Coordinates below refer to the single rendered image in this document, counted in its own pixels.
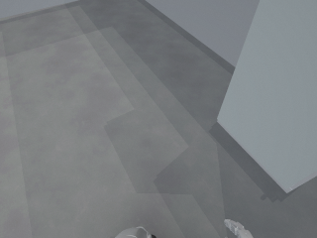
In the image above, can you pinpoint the right robot hand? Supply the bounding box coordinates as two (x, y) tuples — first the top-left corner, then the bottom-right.
(224, 219), (254, 238)

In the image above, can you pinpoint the fridge door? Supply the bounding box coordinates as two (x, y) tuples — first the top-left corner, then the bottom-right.
(217, 0), (317, 189)

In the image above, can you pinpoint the robot left thigh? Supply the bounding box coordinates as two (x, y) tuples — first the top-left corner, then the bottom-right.
(115, 227), (153, 238)

